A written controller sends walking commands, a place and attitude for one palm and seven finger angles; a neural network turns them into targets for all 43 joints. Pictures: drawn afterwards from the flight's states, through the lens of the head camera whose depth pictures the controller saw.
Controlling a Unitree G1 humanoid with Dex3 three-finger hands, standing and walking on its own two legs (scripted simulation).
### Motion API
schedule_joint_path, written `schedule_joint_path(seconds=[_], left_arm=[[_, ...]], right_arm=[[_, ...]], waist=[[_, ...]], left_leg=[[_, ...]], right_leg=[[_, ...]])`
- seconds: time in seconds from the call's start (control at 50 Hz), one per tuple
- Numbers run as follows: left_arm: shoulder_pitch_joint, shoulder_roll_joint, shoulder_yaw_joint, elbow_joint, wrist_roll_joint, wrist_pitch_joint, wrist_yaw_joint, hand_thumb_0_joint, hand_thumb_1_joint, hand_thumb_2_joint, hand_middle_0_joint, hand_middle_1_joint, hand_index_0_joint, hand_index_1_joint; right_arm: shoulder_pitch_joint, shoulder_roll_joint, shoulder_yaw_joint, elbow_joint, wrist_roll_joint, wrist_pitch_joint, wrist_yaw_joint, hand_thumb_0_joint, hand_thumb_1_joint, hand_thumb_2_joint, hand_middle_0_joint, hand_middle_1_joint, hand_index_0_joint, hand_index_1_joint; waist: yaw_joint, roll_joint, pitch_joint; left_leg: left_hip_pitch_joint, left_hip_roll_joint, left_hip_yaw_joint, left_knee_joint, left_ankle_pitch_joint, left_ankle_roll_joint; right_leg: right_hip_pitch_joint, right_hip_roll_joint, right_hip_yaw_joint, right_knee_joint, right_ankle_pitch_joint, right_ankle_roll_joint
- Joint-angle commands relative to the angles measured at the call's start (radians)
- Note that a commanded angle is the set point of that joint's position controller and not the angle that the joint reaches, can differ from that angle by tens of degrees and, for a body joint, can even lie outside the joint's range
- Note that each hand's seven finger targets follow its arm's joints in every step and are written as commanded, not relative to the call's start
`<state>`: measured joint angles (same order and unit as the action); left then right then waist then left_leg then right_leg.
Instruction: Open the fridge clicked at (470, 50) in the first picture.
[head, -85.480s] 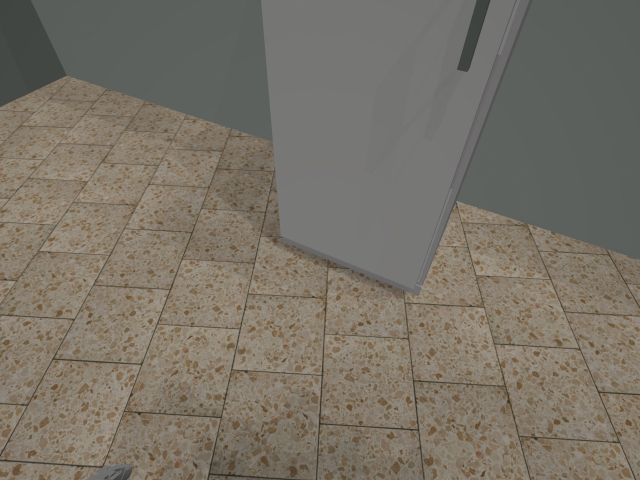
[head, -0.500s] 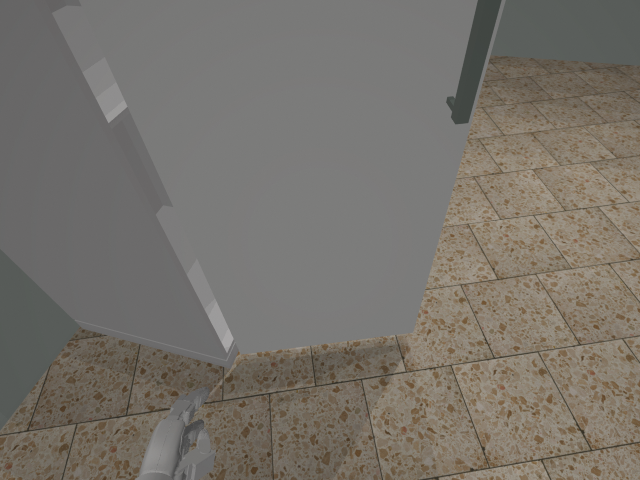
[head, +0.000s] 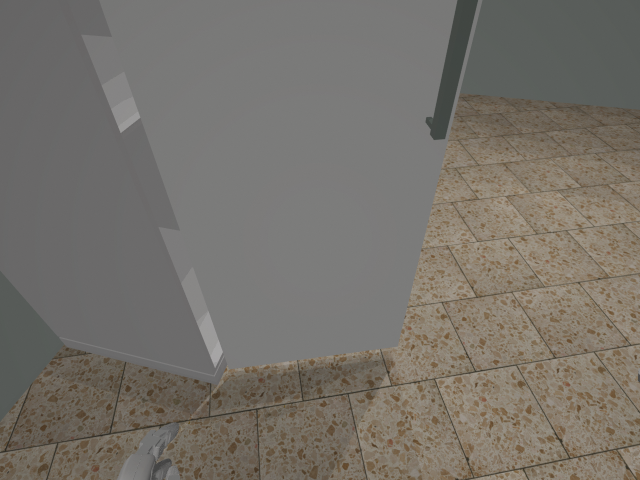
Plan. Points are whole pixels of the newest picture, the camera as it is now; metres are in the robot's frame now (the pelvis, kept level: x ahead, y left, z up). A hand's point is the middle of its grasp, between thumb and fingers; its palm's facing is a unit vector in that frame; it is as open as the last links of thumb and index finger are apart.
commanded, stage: stop stepping back and stand still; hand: right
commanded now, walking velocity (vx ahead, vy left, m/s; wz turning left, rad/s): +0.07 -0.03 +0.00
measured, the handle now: (448, 59) +0.68 -0.18 +0.26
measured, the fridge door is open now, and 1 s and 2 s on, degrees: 68 68 68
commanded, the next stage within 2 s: let the arm hang, fingers relaxed in 0.08 s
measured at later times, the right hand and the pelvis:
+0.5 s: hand out of the picture +0.08 -0.19 -0.18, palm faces +0.10 +0.98 -0.15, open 6.9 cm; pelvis +0.02 -0.01 -0.01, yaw -3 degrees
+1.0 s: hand out of the picture +0.00 -0.20 -0.17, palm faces +0.04 +0.98 -0.19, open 7.3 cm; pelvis +0.02 -0.03 +0.00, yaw -2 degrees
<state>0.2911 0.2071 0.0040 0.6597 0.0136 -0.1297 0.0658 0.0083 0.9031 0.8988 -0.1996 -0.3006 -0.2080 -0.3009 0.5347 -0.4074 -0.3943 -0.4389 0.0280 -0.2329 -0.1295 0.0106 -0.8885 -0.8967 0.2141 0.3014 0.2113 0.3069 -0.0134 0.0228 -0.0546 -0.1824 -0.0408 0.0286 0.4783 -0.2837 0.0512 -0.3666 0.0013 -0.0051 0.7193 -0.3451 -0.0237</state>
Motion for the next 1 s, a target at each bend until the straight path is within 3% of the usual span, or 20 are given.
schedule_joint_path(seconds=[0.0,0.04,0.06,0.08,0.12,0.14,0.16,0.18,0.2,0.24,0.28,0.3,0.32,0.36,0.4,0.48,0.56,0.62,0.8,0.98], left_arm=[[-0.137,0.116,0.031,-0.149,-0.007,-0.059,0.022,0.000,0.900,0.900,-0.200,-0.300,-0.200,-0.300],[-0.160,0.143,0.041,-0.165,-0.007,-0.066,0.026,0.000,0.900,0.900,-0.200,-0.300,-0.200,-0.300],[-0.164,0.147,0.043,-0.171,-0.014,-0.069,0.025,0.000,0.900,0.900,-0.200,-0.300,-0.200,-0.300],[-0.161,0.135,0.034,-0.162,-0.012,-0.070,0.023,0.000,0.900,0.900,-0.200,-0.300,-0.200,-0.300],[-0.170,0.119,0.021,-0.166,-0.005,-0.074,0.023,0.000,0.900,0.900,-0.200,-0.300,-0.200,-0.300],[-0.165,0.118,0.020,-0.163,-0.003,-0.077,0.021,0.000,0.900,0.900,-0.200,-0.300,-0.200,-0.300],[-0.159,0.305,0.094,0.077,0.001,-0.067,-0.062,0.000,0.900,0.900,-0.200,-0.300,-0.200,-0.300],[-0.102,0.200,0.083,0.052,-0.011,0.010,-0.060,0.000,0.900,0.900,-0.200,-0.300,-0.200,-0.300],[-0.072,0.154,0.073,0.051,0.002,0.023,-0.055,0.000,0.900,0.900,-0.200,-0.300,-0.200,-0.300],[-0.077,0.138,0.055,0.039,0.006,0.057,-0.055,0.000,0.900,0.900,-0.200,-0.300,-0.200,-0.300],[-0.091,0.146,0.053,0.047,0.016,0.083,-0.057,0.000,0.900,0.900,-0.200,-0.300,-0.200,-0.300],[-0.097,0.142,0.053,0.058,0.019,0.095,-0.057,0.000,0.900,0.900,-0.200,-0.300,-0.200,-0.300],[-0.098,0.135,0.048,0.076,0.021,0.107,-0.055,0.000,0.900,0.900,-0.200,-0.300,-0.200,-0.300],[-0.099,0.123,0.034,0.122,0.023,0.121,-0.051,0.000,0.900,0.900,-0.200,-0.300,-0.200,-0.300],[-0.114,0.136,0.023,0.168,0.020,0.123,-0.047,0.000,0.900,0.900,-0.200,-0.300,-0.200,-0.300],[-0.080,0.087,0.022,0.247,0.021,0.126,-0.032,0.000,0.900,0.900,-0.200,-0.300,-0.200,-0.300],[-0.024,0.084,0.024,0.312,0.011,0.126,-0.026,0.000,0.900,0.900,-0.200,-0.300,-0.200,-0.300],[-0.004,0.082,0.024,0.350,0.005,0.125,-0.024,0.000,0.900,0.900,-0.200,-0.300,-0.200,-0.300],[0.024,0.065,0.022,0.419,0.002,0.127,-0.023,0.000,0.900,0.900,-0.200,-0.300,-0.200,-0.300],[0.024,0.038,0.018,0.446,0.007,0.125,-0.024,0.000,0.900,0.900,-0.200,-0.300,-0.200,-0.300]], right_arm=[[-0.209,-0.153,-0.088,-0.142,0.006,-0.045,-0.035,0.000,-0.900,-0.900,0.200,0.300,0.200,0.300],[-0.210,-0.150,-0.082,-0.193,0.003,-0.055,-0.034,0.000,-0.900,-0.900,0.200,0.300,0.200,0.300],[-0.201,-0.165,-0.094,-0.213,0.001,-0.059,-0.033,0.000,-0.900,-0.900,0.200,0.300,0.200,0.300],[-0.170,-0.161,-0.096,-0.189,0.001,-0.061,-0.027,0.000,-0.900,-0.900,0.200,0.300,0.200,0.300],[-0.185,-0.162,-0.101,-0.227,-0.012,-0.065,-0.026,0.000,-0.900,-0.900,0.200,0.300,0.200,0.300],[-0.173,-0.165,-0.110,-0.226,-0.014,-0.069,-0.028,0.000,-0.900,-0.900,0.200,0.300,0.200,0.300],[-0.120,0.045,0.259,0.592,-0.086,0.122,0.111,0.000,-0.900,-0.900,0.200,0.300,0.200,0.300],[-0.079,0.089,0.255,0.620,-0.068,0.211,0.129,0.000,-0.900,-0.900,0.200,0.300,0.200,0.300],[-0.093,0.137,0.289,0.649,-0.070,0.223,0.128,0.000,-0.900,-0.900,0.200,0.300,0.200,0.300],[-0.159,0.085,0.298,0.730,-0.068,0.227,0.128,0.000,-0.900,-0.900,0.200,0.300,0.200,0.300],[-0.217,0.045,0.304,0.840,-0.065,0.227,0.124,0.000,-0.900,-0.900,0.200,0.300,0.200,0.300],[-0.240,0.038,0.310,0.901,-0.062,0.231,0.119,0.000,-0.900,-0.900,0.200,0.300,0.200,0.300],[-0.259,0.040,0.319,0.959,-0.058,0.235,0.115,0.000,-0.900,-0.900,0.200,0.300,0.200,0.300],[-0.289,0.052,0.334,1.069,-0.051,0.239,0.108,0.000,-0.900,-0.900,0.200,0.300,0.200,0.300],[-0.281,0.060,0.346,1.178,-0.046,0.243,0.106,0.000,-0.900,-0.900,0.200,0.300,0.200,0.300],[-0.228,0.121,0.339,1.339,-0.046,0.234,0.106,0.000,-0.900,-0.900,0.200,0.300,0.200,0.300],[-0.222,0.123,0.356,1.429,-0.041,0.228,0.109,0.000,-0.900,-0.900,0.200,0.300,0.200,0.300],[-0.207,0.126,0.367,1.484,-0.040,0.225,0.107,0.000,-0.900,-0.900,0.200,0.300,0.200,0.300],[-0.166,0.137,0.379,1.569,-0.039,0.223,0.098,0.000,-0.900,-0.900,0.200,0.300,0.200,0.300],[-0.171,0.163,0.379,1.578,-0.039,0.220,0.093,0.000,-0.900,-0.900,0.200,0.300,0.200,0.300]], waist=[[0.029,0.002,0.059],[0.010,-0.146,0.049],[0.003,-0.132,0.039],[0.015,-0.164,0.062],[0.008,-0.165,0.110],[0.004,-0.151,0.086],[0.049,-0.084,0.067],[0.019,-0.027,-0.017],[0.018,0.075,-0.076],[0.020,0.183,-0.069],[0.024,0.238,-0.036],[0.025,0.227,-0.018],[0.027,0.158,0.000],[0.032,0.002,0.005],[0.010,-0.141,0.046],[0.009,-0.212,0.024],[0.016,-0.120,0.009],[0.017,-0.055,0.043],[0.015,0.001,0.112],[0.018,-0.023,0.146]], left_leg=[[-0.136,0.219,-0.189,-0.096,-0.082,0.061],[-0.181,0.090,-0.105,0.008,-0.049,-0.016],[-0.157,0.061,-0.085,0.020,-0.016,-0.046],[-0.127,0.051,-0.065,0.025,-0.067,-0.052],[-0.067,0.039,-0.043,0.039,-0.024,-0.053],[-0.033,0.045,-0.044,0.012,0.007,-0.050],[-0.106,0.118,-0.012,0.147,0.283,-0.041],[-0.062,0.132,-0.038,0.126,0.315,-0.042],[-0.050,0.142,-0.043,0.118,0.386,-0.029],[-0.028,0.201,-0.081,0.059,0.389,0.003],[-0.006,0.234,-0.109,0.035,0.484,0.041],[-0.007,0.237,-0.107,0.034,0.509,0.050],[-0.022,0.234,-0.104,0.027,0.487,0.046],[-0.042,0.176,-0.074,0.024,0.315,0.013],[-0.028,0.124,-0.052,-0.005,0.121,-0.016],[0.032,0.129,-0.062,-0.092,0.072,0.003],[0.039,0.127,-0.045,-0.122,0.096,-0.001],[0.025,0.132,-0.046,-0.141,0.113,-0.001],[-0.011,0.133,-0.053,-0.162,0.063,-0.004],[-0.027,0.135,-0.062,-0.163,0.065,-0.009]], right_leg=[[0.137,-0.036,-0.007,-0.227,0.065,-0.019],[0.196,-0.127,0.146,-0.323,0.086,-0.064],[0.170,-0.159,0.194,-0.339,0.068,-0.075],[0.099,-0.169,0.244,-0.404,-0.071,-0.077],[0.015,-0.185,0.277,-0.464,-0.102,-0.091],[0.020,-0.176,0.241,-0.446,-0.053,-0.083],[0.010,-0.130,0.173,-0.204,0.389,-0.068],[0.044,-0.118,0.083,-0.165,0.470,-0.040],[0.077,-0.114,0.067,-0.108,0.516,-0.026],[0.030,-0.076,0.059,-0.071,0.368,-0.018],[0.007,-0.038,0.039,-0.050,0.338,-0.007],[0.016,-0.034,0.034,-0.058,0.340,-0.005],[0.046,-0.036,0.034,-0.078,0.353,-0.005],[0.113,-0.064,0.077,-0.170,0.435,-0.014],[0.087,-0.095,0.135,-0.251,0.400,-0.035],[0.090,-0.084,0.126,-0.299,0.221,-0.034],[0.142,-0.102,0.131,-0.321,0.255,-0.038],[0.163,-0.102,0.120,-0.330,0.279,-0.037],[0.171,-0.096,0.103,-0.371,0.227,-0.036],[0.163,-0.089,0.089,-0.382,0.223,-0.028]])
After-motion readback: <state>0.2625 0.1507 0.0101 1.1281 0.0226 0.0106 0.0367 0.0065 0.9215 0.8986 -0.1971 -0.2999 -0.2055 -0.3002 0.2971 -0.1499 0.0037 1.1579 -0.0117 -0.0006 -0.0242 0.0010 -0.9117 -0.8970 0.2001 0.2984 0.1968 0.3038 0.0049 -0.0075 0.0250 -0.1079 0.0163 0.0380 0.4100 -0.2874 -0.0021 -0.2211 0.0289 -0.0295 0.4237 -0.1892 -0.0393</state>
